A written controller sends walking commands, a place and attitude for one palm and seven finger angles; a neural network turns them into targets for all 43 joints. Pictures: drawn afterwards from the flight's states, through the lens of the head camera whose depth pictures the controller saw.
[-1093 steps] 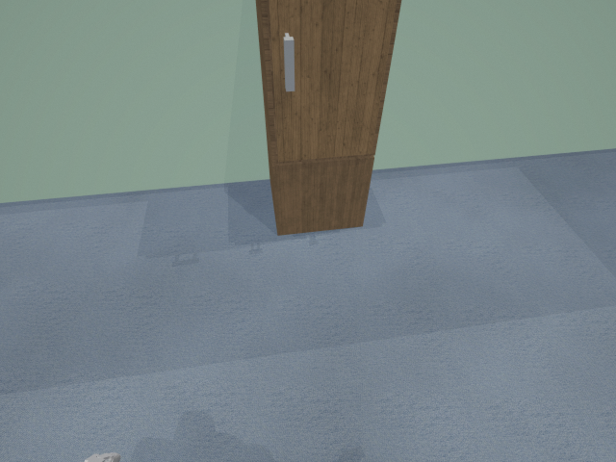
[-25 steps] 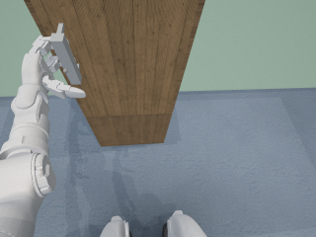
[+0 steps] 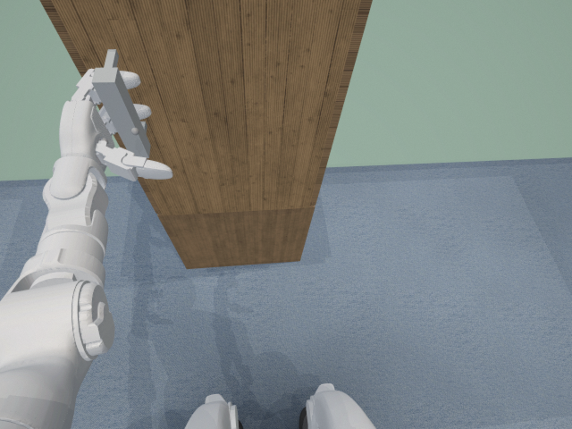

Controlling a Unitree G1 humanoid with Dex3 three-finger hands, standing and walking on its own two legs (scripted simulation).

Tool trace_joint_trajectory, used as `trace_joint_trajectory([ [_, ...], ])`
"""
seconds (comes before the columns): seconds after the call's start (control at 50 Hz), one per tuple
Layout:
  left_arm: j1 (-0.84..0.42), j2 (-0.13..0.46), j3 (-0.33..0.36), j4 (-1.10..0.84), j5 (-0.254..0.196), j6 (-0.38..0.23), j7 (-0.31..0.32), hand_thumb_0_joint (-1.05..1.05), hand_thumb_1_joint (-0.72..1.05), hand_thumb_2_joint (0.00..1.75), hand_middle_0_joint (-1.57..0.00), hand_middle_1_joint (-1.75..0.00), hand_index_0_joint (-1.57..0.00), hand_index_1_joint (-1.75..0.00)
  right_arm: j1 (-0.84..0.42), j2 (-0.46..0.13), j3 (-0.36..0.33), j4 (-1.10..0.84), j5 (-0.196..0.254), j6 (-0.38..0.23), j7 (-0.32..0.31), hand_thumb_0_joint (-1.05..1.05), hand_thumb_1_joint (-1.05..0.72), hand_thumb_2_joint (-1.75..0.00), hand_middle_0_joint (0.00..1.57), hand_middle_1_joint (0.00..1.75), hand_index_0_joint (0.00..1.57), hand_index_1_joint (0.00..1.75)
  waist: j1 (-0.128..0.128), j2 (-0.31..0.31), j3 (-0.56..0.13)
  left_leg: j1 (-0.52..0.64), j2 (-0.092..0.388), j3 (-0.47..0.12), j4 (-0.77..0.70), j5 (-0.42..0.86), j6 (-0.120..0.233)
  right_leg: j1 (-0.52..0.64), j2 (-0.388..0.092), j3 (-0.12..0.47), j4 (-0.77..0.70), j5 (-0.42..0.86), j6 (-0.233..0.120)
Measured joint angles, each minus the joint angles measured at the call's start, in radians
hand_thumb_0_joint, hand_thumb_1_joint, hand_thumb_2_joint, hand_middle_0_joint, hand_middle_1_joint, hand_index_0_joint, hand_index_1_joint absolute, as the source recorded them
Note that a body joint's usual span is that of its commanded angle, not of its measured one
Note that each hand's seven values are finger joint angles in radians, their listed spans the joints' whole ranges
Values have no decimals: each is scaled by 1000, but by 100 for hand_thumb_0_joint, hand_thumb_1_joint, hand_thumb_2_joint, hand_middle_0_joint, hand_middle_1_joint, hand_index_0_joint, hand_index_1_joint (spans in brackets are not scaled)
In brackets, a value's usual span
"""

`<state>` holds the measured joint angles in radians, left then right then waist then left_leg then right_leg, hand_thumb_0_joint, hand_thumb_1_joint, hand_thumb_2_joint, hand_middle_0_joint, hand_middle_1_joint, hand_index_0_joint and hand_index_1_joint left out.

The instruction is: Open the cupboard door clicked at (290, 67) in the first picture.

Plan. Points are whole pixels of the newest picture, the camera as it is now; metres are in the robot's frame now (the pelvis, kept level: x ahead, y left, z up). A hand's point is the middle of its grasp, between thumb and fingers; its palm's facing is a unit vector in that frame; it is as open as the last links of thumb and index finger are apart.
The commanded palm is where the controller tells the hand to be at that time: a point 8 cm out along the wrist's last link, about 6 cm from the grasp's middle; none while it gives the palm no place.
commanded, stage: slide the fingers in behind the handle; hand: left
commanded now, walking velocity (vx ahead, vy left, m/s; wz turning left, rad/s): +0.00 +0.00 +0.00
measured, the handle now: (127, 107) +0.55 +0.19 +0.08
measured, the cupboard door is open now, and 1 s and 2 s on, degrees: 0 0 49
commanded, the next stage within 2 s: close the thumb around the handle in 0.08 s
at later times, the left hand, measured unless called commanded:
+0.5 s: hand (133, 134) +0.50 +0.17 +0.09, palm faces +0.02 -1.00 -0.01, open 11.1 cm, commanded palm +0.47 +0.22 +0.09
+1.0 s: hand (139, 132) +0.50 +0.16 +0.08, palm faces +0.01 -1.00 -0.01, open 6.0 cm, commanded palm +0.48 +0.21 +0.09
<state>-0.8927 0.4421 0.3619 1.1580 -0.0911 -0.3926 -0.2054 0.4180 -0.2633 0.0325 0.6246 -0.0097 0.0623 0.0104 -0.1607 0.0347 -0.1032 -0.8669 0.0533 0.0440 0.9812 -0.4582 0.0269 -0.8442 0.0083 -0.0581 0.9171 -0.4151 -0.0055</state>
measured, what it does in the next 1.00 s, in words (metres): stands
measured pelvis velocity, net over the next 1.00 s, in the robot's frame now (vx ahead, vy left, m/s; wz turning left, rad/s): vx -0.01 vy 0.00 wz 0.01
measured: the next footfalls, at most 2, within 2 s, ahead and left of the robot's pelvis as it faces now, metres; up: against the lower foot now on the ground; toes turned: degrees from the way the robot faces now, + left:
none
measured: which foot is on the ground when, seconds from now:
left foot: down 0.00-1.00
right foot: down 0.00-1.00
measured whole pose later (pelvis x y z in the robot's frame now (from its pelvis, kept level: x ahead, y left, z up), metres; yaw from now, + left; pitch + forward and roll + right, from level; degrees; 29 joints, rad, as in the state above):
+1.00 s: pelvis -0.01 +0.00 +0.00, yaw +0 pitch +20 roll -2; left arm -0.93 0.45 0.36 1.19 -0.08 -0.39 -0.19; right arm 0.41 -0.27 0.04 0.63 -0.01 0.05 0.00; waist -0.17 0.04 -0.10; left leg -0.90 0.05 0.03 1.00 -0.45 0.02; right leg -0.87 0.01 -0.07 0.93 -0.41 -0.01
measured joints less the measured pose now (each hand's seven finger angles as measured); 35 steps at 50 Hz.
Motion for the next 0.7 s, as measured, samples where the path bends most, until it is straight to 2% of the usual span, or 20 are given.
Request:
trace_joint_trajectory([
  [0.22,-4,-7,5,2,7,-9,12,-1,-50,30,-30,-120,-30,-120,-10,-7,-5,-2,-2,-6,-2,0,-91,-90,20,30,20,30,-3,-1,1,-3,0,-3,0,3,-4,-5,1,-2,5,-1,-5],
  [0.32,2,-3,6,7,2,0,6,-1,-43,33,-31,-121,-30,-121,-12,-8,-3,-2,2,-1,-4,0,-91,-90,20,30,20,30,-1,-1,1,5,1,-4,-5,5,-6,3,2,-3,2,0,-7],
  [0.46,5,8,13,10,-4,-3,-7,-1,-16,45,-33,-123,-33,-124,-15,-8,0,-2,5,-6,-9,0,-91,-90,20,30,20,30,-1,-4,5,6,2,-9,-6,9,-9,5,4,-7,0,3,-10],
  [0.7,-34,29,-1,39,-8,7,-20,0,48,72,-37,-130,-37,-130,-21,-14,2,5,5,-18,-16,0,-91,-90,20,30,20,30,-8,-5,9,-22,0,-19,11,8,-8,-16,2,-16,11,2,-10],
])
